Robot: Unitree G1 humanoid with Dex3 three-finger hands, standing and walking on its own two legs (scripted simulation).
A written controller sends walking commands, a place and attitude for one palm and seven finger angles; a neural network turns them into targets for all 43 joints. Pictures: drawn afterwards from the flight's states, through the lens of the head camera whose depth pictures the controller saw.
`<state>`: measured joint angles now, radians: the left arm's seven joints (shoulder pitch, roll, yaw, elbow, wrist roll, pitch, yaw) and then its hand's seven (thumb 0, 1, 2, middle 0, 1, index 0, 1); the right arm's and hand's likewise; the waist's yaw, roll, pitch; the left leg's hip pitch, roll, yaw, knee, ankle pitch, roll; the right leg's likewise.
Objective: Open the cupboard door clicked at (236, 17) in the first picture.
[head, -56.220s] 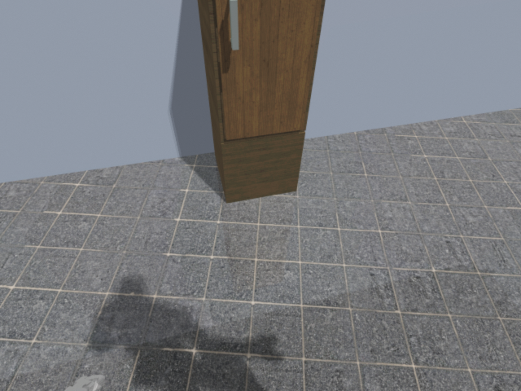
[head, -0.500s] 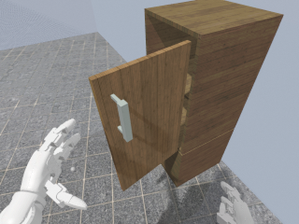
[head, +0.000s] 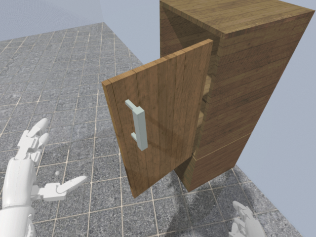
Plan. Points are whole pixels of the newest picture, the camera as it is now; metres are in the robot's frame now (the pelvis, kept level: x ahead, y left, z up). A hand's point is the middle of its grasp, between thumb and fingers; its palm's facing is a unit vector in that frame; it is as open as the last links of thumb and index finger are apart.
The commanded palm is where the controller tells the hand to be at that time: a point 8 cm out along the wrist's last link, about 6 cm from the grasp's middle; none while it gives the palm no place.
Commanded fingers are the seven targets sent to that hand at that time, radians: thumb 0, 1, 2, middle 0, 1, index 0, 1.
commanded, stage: draw the hand back to the body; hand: left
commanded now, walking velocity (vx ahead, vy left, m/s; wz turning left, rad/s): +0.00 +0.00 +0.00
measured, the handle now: (136, 125) +0.35 +0.11 +0.11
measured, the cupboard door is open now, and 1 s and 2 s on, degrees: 100 100 100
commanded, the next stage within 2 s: step back with the hand held close in 0.72 s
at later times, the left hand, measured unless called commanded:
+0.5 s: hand (41, 159) +0.21 +0.26 +0.15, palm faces +0.46 -0.80 -0.39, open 7.8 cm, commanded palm +0.16 +0.30 +0.17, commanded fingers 0.00 0.90 0.90 -0.20 -0.30 -0.20 -0.30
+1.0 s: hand (43, 161) +0.20 +0.25 +0.16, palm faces +0.41 -0.78 -0.47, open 7.4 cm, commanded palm +0.14 +0.29 +0.17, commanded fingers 0.00 0.90 0.90 -0.20 -0.30 -0.20 -0.30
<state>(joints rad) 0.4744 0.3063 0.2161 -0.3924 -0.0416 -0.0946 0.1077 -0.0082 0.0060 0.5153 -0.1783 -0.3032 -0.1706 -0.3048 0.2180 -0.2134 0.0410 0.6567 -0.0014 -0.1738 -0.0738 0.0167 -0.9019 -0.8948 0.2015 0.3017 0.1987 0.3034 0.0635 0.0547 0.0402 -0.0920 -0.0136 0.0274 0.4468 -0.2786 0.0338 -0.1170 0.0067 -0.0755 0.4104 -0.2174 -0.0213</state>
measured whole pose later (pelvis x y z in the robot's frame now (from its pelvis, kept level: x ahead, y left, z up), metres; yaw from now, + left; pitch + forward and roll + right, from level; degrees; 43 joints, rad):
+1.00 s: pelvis -0.01 -0.01 +0.00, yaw -1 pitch -2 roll -1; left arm 0.47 0.37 0.39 -0.40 -0.05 -0.16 0.10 0.01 0.89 0.90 -0.21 -0.30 -0.20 -0.31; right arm 0.17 -0.23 0.01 0.61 0.01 -0.07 -0.06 0.02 -0.90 -0.89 0.20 0.30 0.20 0.30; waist 0.03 0.07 0.04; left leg -0.15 0.02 0.03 0.43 -0.25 0.02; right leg -0.16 0.04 -0.07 0.34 -0.16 -0.04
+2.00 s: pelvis -0.17 +0.01 +0.00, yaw -3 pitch +4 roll -4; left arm 0.52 0.42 0.43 -0.57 -0.05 -0.22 0.16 0.01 0.89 0.90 -0.21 -0.30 -0.20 -0.31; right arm 0.19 -0.15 0.01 0.63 -0.01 -0.15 -0.04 0.01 -0.90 -0.89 0.20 0.30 0.20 0.30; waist 0.01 -0.01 -0.01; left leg -0.47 0.06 0.04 0.33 0.06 0.03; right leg -0.15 0.03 -0.03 0.59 -0.46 -0.02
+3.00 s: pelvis -0.30 +0.02 -0.01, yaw -3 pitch -1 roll +0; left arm 0.50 0.39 0.42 -0.44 -0.02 -0.22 0.14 0.01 0.89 0.90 -0.22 -0.30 -0.21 -0.31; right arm 0.22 -0.18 0.02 0.65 0.00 -0.13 -0.07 0.01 -0.90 -0.89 0.20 0.30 0.20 0.30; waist 0.00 0.00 0.01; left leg -0.26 0.06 0.05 0.61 -0.33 -0.01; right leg -0.31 -0.02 -0.07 0.59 -0.26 -0.02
